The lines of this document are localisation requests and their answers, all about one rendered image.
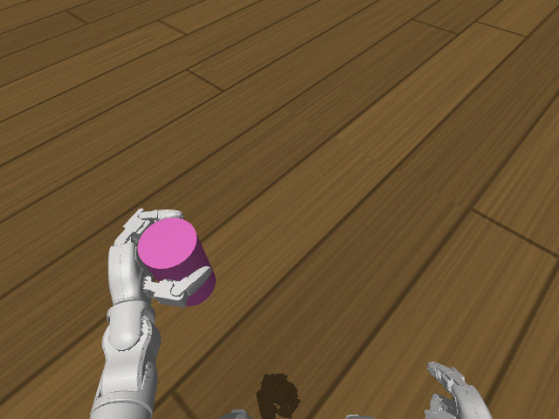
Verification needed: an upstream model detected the left robot arm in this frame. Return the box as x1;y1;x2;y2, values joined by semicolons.
90;299;161;419

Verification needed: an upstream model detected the left robot hand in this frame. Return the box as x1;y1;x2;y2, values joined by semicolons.
108;209;212;308

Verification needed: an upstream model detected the can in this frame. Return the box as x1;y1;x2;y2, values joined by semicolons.
138;217;216;306

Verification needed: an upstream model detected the right robot hand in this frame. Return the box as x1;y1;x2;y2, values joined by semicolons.
424;361;493;419

